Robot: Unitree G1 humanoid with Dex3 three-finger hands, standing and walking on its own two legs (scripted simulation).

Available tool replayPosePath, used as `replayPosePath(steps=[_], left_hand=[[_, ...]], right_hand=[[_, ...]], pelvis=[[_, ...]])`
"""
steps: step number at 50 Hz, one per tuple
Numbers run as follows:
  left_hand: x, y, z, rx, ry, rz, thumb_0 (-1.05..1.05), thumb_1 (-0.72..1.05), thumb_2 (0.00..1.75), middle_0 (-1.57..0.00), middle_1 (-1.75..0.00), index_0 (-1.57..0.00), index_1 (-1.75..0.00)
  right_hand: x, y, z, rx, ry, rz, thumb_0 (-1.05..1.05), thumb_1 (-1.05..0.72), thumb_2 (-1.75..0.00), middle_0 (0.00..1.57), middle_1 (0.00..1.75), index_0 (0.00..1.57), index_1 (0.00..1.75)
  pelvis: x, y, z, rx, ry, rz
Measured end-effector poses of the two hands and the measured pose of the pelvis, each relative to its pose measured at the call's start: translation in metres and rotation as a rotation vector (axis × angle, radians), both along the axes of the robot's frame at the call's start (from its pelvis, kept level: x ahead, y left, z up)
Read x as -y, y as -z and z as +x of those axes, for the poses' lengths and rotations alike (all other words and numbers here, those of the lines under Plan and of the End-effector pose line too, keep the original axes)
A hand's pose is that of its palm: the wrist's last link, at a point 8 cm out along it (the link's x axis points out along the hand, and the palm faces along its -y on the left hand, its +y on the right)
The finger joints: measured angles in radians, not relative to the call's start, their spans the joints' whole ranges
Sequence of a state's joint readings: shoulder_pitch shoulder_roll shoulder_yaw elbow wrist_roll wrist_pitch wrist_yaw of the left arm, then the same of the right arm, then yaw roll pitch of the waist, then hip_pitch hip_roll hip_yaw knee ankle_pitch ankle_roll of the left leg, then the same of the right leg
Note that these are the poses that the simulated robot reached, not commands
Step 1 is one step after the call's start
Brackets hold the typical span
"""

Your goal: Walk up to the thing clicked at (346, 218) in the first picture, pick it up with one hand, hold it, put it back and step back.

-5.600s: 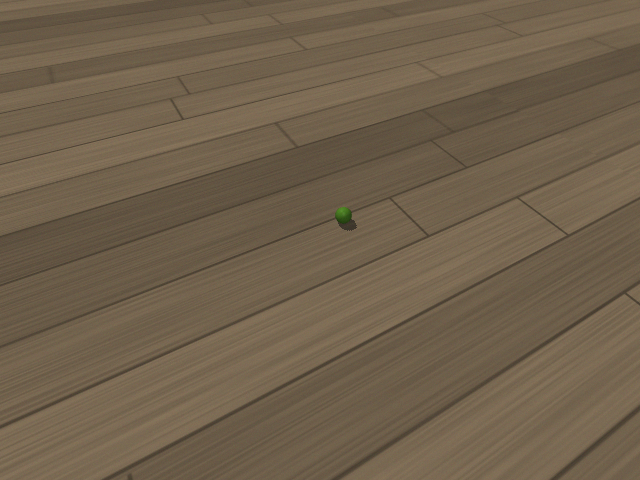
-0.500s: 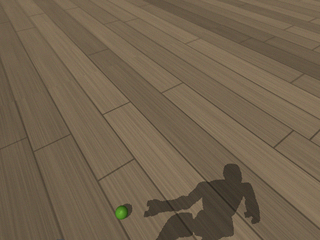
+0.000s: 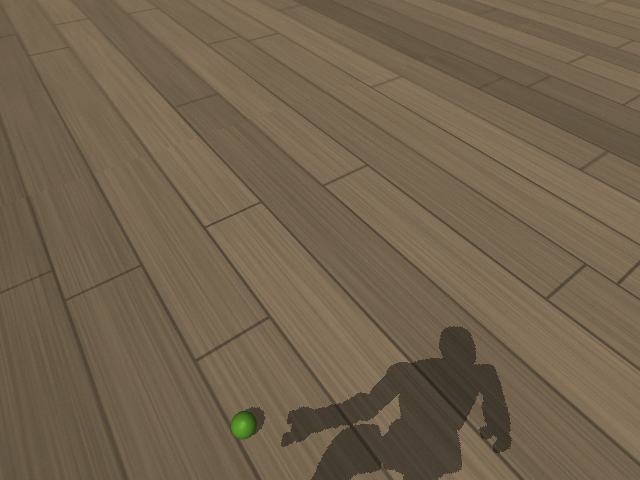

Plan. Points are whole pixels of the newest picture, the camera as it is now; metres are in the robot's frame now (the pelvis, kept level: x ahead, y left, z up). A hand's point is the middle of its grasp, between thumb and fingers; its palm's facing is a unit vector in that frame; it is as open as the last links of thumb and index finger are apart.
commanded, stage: walk up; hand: left
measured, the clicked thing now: (243, 424) +0.43 +0.22 -0.74
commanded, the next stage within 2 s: stand in 0.14 s
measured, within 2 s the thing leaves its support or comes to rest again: neither
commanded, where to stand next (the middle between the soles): +0.05 -0.03 m, yaw +4 degrees
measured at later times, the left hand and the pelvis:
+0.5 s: hand out of the picture +0.08 +0.25 -0.15, palm faces -0.01 -0.94 -0.35, open 7.4 cm; pelvis +0.00 +0.00 +0.00, yaw +1 degrees
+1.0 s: hand out of the picture +0.06 +0.25 -0.15, palm faces -0.02 -0.94 -0.35, open 7.4 cm; pelvis -0.01 -0.01 +0.00, yaw +1 degrees
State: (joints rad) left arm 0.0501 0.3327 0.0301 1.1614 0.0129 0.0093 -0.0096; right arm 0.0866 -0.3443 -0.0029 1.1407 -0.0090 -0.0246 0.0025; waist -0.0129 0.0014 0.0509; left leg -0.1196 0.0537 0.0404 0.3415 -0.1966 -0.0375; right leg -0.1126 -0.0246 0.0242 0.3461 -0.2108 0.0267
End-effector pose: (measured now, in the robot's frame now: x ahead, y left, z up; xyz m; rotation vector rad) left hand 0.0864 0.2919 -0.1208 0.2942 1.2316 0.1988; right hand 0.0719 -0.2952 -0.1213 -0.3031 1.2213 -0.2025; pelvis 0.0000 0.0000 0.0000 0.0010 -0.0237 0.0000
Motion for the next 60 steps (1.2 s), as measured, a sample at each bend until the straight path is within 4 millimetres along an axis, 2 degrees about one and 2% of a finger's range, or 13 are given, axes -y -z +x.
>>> replayPosePath(steps=[10,18,44,60], left_hand=[[-0.003,-0.002,0.0,0.008,0.0,0.008,0.01,0.9,0.9,-0.2,-0.3,-0.2,-0.3],[-0.005,-0.006,-0.004,0.013,0.006,0.022,0.01,0.9,0.9,-0.2,-0.3,-0.2,-0.3],[0.0,-0.006,-0.03,-0.008,0.007,0.026,0.01,0.9,0.9,-0.2,-0.3,-0.2,-0.3],[0.0,-0.006,-0.033,-0.008,0.007,0.027,0.01,0.9,0.9,-0.2,-0.3,-0.2,-0.3]], right_hand=[[-0.002,-0.002,0.014,0.024,-0.013,-0.002,0.01,-0.91,-0.9,0.21,0.3,0.2,0.3],[0.001,-0.002,0.017,0.024,-0.02,-0.001,0.01,-0.91,-0.9,0.21,0.3,0.2,0.3],[0.008,0.002,-0.014,-0.027,-0.007,0.008,0.01,-0.91,-0.9,0.21,0.3,0.2,0.3],[0.009,0.002,-0.016,-0.029,-0.017,0.006,0.01,-0.91,-0.9,0.21,0.3,0.2,0.3]], pelvis=[[-0.002,-0.001,0.003,0.003,-0.004,0.001],[-0.001,-0.001,-0.001,0.007,-0.009,0.003],[0.005,-0.001,-0.011,0.016,-0.015,0.002],[0.006,-0.001,-0.013,0.013,-0.016,0.003]])
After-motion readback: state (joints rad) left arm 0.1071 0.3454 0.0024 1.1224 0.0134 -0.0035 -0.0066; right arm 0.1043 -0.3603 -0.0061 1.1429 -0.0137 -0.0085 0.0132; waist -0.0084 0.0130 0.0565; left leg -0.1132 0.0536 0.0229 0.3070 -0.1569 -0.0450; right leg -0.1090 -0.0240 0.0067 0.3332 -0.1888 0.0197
